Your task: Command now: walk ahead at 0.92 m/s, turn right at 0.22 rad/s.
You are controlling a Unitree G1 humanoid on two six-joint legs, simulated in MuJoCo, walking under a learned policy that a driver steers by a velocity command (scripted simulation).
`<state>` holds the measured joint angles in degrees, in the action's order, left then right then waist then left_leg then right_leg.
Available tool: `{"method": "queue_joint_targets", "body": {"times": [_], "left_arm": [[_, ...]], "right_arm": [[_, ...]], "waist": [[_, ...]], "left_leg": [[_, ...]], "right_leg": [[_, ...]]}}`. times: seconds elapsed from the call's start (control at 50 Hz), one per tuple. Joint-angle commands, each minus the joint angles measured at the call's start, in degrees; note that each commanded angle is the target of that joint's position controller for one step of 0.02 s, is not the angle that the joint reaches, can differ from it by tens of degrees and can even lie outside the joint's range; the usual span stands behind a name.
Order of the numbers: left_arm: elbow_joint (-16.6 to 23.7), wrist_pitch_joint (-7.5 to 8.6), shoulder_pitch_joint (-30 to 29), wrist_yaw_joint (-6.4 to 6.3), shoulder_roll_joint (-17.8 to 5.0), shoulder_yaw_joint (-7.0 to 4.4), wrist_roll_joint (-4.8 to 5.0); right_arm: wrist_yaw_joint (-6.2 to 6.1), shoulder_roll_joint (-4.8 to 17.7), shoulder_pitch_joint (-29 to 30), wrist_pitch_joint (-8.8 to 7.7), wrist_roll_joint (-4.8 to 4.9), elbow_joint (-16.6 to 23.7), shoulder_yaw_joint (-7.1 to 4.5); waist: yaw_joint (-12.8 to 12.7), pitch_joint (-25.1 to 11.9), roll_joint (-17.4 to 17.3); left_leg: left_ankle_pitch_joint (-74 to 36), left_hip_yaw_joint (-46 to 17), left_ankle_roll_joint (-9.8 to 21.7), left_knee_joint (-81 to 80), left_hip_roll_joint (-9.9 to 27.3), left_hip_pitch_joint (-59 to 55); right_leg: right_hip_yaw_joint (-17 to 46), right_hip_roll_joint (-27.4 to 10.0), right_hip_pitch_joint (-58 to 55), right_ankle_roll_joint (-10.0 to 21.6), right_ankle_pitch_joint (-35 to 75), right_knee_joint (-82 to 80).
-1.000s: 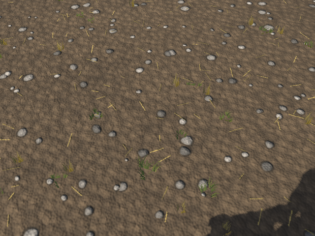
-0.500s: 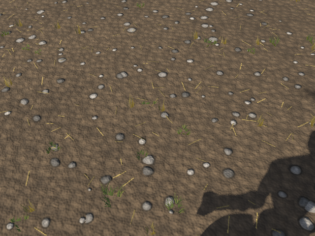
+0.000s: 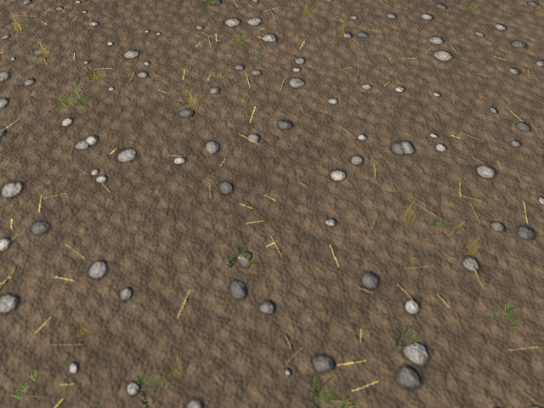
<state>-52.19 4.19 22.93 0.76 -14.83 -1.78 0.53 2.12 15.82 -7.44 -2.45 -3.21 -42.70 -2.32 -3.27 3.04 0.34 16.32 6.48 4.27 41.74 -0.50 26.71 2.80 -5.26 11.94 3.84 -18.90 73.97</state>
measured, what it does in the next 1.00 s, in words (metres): walks ahead, turning right: right foot, then left foot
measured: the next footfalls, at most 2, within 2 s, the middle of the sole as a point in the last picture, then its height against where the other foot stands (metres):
right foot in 0.38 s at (311, 380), level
left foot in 0.80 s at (314, 227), level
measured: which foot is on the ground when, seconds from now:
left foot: down 0.00-0.38, up 0.40-0.78, down 0.80-1.00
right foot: up 0.00-0.36, down 0.38-0.80, up 0.82-1.00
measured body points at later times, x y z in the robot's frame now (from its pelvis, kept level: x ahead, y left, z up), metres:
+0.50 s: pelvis +0.44 -0.02 -0.01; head +0.45 -0.01 +0.44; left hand +0.53 +0.25 -0.15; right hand +0.53 -0.29 -0.10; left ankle +0.35 +0.16 -0.56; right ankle +0.48 -0.03 -0.71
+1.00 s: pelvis +0.88 -0.13 +0.03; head +0.89 -0.14 +0.48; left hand +1.18 -0.03 -0.07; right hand +0.69 -0.35 -0.10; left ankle +0.94 -0.02 -0.71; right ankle +0.79 -0.20 -0.62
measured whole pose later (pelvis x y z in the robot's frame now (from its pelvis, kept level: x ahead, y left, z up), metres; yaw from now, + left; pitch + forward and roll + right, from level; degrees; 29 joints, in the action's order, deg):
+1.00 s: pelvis +0.88 -0.13 +0.03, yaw -41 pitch +2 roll +2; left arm -42.7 3.4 9.7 2.7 -18.9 -2.4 -2.6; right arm 0.4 17.6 -24.4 -5.5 -2.1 -49.5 -3.2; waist 2.3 -0.7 2.6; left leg 14.8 2.5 0.5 23.6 -1.9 10.9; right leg 4.9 1.4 33.6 5.7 -14.9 69.8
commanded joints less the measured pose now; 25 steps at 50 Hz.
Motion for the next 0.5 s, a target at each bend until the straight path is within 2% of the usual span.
{"method": "queue_joint_targets", "body": {"times": [0.02,0.04,0.06,0.1,0.14,0.18,0.22,0.26,0.28,0.3,0.32,0.34,0.36,0.38,0.4,0.42,0.44,0.46,0.48,0.5], "left_arm": [[4.6,0.39,-1.2,0.51,-5.4,-1.18,-0.95],[2.8,-0.97,1.4,1.14,-4.5,-1.15,-1.37],[2.5,-1.94,1.3,1.75,-3.9,-1.33,-1.05],[3.2,-3.18,-2.9,2.48,-2.4,-1.45,-0.67],[4.8,-3.48,-8.1,2.69,-1.4,-1.15,-0.17],[6.3,-3.07,-13.1,2.92,-1.4,-0.89,0.05],[7.9,-2.54,-16.9,3.34,-1.6,-0.51,-0.51],[9.0,-2.24,-17.9,3.65,-1.3,0.15,-0.70],[9.0,-2.36,-17.1,3.67,-2.1,0.14,-0.62],[8.6,-2.67,-14.8,3.58,-3.3,-0.11,-0.54],[7.5,-3.20,-9.9,3.33,-5.1,-0.62,-0.50],[5.4,-3.75,-1.6,2.92,-7.6,-1.61,-0.55],[2.0,-4.16,10.5,2.29,-10.4,-3.09,-0.73],[-0.9,-4.08,21.1,1.25,-13.2,-5.00,-0.14],[-1.8,-4.26,15.3,0.48,-11.2,-5.16,1.51],[0.6,-4.14,6.0,0.76,-15.3,-5.19,-0.75],[3.0,-3.87,3.6,0.27,-15.2,-5.43,-1.49],[3.4,-3.50,2.7,-0.45,-10.3,-4.65,-2.29],[3.2,-2.91,0.4,-0.74,-8.5,-4.05,-2.39],[3.4,-1.88,-0.8,-1.04,-9.1,-3.87,-1.89]], "right_arm": [[-1.01,8.4,-9.7,-1.98,0.78,-1.8,-2.82],[-0.93,5.6,-8.7,-2.54,1.26,-1.9,-1.95],[-0.92,4.3,-9.0,-3.30,1.61,-2.5,-1.57],[-0.72,4.0,-10.6,-4.52,2.32,-4.3,-1.58],[-0.41,3.0,-11.7,-5.11,2.13,-5.1,-1.34],[-0.69,1.5,-13.7,-5.43,2.05,-6.1,-0.82],[-1.75,1.8,-16.4,-5.26,2.18,-7.2,-0.45],[-2.92,3.3,-15.0,-4.87,2.27,-7.2,-0.26],[-3.68,4.8,-14.5,-4.81,2.25,-7.0,-0.42],[-4.64,6.7,-14.1,-4.54,2.19,-6.9,-0.79],[-5.54,8.9,-12.8,-3.98,2.00,-6.4,-1.37],[-6.09,10.9,-10.2,-3.10,1.63,-5.5,-2.08],[-6.17,12.1,-5.8,-2.14,1.11,-4.0,-2.63],[-5.51,12.8,-0.9,-1.20,1.42,-2.9,-3.27],[-3.29,4.7,5.2,-1.63,1.42,-1.4,-1.21],[-2.78,-1.8,-1.9,-3.09,1.47,5.2,0.85],[-2.26,-0.7,-4.8,-4.85,1.42,7.8,2.06],[-1.91,3.6,-3.4,-6.01,0.79,6.8,1.70],[-1.81,5.2,-1.3,-5.86,0.18,6.5,1.30],[-1.91,4.7,-0.8,-4.77,-1.14,6.4,1.74]], "waist": [[3.1,-3.4,-3.0],[1.8,-2.8,-4.6],[1.3,-1.7,-4.5],[1.4,2.5,-3.9],[2.1,5.0,-4.7],[3.1,6.0,-5.5],[3.5,5.9,-4.1],[1.6,5.6,-3.3],[0.5,3.8,-4.1],[-1.3,1.3,-5.4],[-4.3,-1.9,-7.2],[-8.9,-5.8,-8.4],[-14.9,-9.8,-8.4],[-20.5,-11.6,-4.0],[-16.7,-2.8,10.2],[-2.2,-4.0,15.2],[-1.5,-12.5,11.5],[0.0,-5.7,-0.8],[2.7,-1.3,-7.3],[4.5,1.2,-8.3]], "left_leg": [[7.9,-22.4,0.8,-28.5,16.7,-20.5],[7.1,-18.1,-0.2,-30.5,15.3,-16.7],[5.3,-15.2,-1.0,-32.3,14.6,-15.7],[-3.3,-7.4,-4.0,-35.0,12.7,-15.5],[-12.6,0.8,-5.9,-36.6,9.7,-15.0],[-24.6,5.9,-5.9,-36.7,7.6,-18.2],[-38.1,8.6,-5.7,-36.2,8.1,-24.4],[-52.4,11.6,-6.6,-34.8,8.3,-26.9],[-64.2,12.0,-6.9,-32.5,9.0,-28.5],[-75.0,12.1,-7.0,-28.4,10.3,-30.9],[-84.1,11.8,-7.0,-22.2,11.6,-32.8],[-90.1,11.0,-6.8,-12.3,12.9,-32.5],[-89.4,9.3,-5.8,2.3,13.8,-28.3],[-70.8,8.5,-4.6,28.0,10.4,-19.7],[-3.9,6.2,-3.0,50.9,-2.5,-1.0],[11.4,-4.0,-5.9,63.0,-5.3,19.6],[11.3,-13.8,-5.3,60.7,-3.5,25.8],[7.1,-14.6,-4.2,53.1,-0.1,25.7],[4.3,-14.3,-4.6,46.2,2.5,22.2],[4.4,-13.9,-5.5,42.2,3.8,19.3]], "right_leg": [[3.1,-2.4,24.3,1.2,8.6,3.9],[2.8,-3.4,21.3,0.7,9.4,3.0],[2.6,-3.5,21.7,0.4,10.4,2.7],[1.7,-3.5,26.5,0.0,14.3,0.6],[-1.2,-2.2,28.7,0.4,19.6,-4.9],[-5.5,-0.2,30.7,1.3,24.0,-10.4],[-9.4,1.3,32.9,2.6,25.1,-16.0],[-13.2,3.6,27.9,4.3,25.2,-25.4],[-15.3,5.7,23.2,5.0,25.6,-28.8],[-16.6,7.6,18.6,5.7,25.2,-30.3],[-17.1,9.2,12.9,6.3,23.1,-30.5],[-16.4,10.8,4.7,7.4,19.1,-30.1],[-13.5,10.8,-6.5,9.5,15.1,-30.9],[-7.1,8.4,-17.3,14.0,12.5,-37.1],[-1.5,7.2,-18.6,15.2,12.0,-40.7],[23.3,0.8,-24.3,23.3,22.8,-39.4],[44.2,-8.2,-29.1,28.6,-1.3,-54.8],[46.4,-8.8,-20.8,24.8,-11.9,-62.9],[41.7,-7.2,-11.5,21.5,-12.0,-63.8],[36.5,-4.3,-4.9,19.8,-7.2,-63.6]]}}
Over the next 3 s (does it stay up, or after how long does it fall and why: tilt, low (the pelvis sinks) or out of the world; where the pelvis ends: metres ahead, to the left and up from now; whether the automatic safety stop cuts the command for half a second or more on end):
stays up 2.54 -0.67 -0.01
